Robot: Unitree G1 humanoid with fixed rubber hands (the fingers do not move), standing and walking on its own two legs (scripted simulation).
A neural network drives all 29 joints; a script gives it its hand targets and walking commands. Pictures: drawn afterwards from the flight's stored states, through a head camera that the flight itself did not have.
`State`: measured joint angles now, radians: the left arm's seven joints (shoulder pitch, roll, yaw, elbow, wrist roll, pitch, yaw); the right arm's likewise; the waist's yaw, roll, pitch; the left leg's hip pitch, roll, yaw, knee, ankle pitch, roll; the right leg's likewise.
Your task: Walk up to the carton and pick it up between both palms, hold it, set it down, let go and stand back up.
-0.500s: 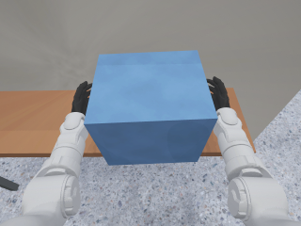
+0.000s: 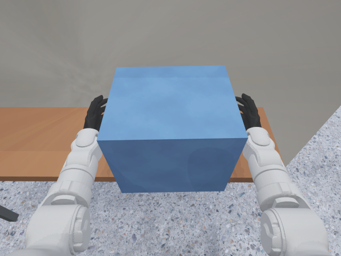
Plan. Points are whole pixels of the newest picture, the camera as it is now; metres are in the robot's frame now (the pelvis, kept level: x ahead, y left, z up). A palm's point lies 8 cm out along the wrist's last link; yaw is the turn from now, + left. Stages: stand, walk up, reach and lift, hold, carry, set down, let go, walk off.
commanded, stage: reach and lift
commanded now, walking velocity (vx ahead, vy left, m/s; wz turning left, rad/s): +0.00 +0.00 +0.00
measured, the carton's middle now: (171, 131) +0.46 +0.04 +0.01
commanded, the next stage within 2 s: none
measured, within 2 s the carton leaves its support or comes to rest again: neither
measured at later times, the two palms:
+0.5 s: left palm (81, 105) +0.40 +0.23 +0.16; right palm (263, 102) +0.43 -0.15 +0.16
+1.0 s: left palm (70, 116) +0.34 +0.22 +0.18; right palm (276, 116) +0.38 -0.16 +0.18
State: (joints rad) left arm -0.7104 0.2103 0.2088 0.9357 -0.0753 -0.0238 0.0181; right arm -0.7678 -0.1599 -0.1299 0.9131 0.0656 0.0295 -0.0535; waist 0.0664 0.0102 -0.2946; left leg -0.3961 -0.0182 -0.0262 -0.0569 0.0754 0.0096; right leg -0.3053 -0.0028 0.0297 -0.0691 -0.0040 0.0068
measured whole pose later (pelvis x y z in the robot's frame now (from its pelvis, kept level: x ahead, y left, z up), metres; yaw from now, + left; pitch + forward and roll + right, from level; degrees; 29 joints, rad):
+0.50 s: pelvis -0.02 -0.01 +0.00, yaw +0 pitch +15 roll +0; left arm -0.89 0.23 0.36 0.84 0.08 0.27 -0.05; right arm -0.96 -0.15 -0.26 0.89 -0.05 0.28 -0.03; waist 0.06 -0.01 -0.24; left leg -0.30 0.00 -0.03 -0.07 0.10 -0.01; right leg -0.20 0.02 0.02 -0.09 0.03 -0.01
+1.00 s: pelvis -0.03 -0.01 +0.01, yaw +1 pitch +6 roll +0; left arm -0.66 0.12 0.40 0.33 0.15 0.56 -0.07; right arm -0.78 -0.16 -0.12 0.61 0.07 0.43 -0.03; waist 0.01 0.00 -0.16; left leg -0.13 -0.01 -0.03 -0.09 0.10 0.00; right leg -0.04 0.01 0.02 -0.09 0.01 0.00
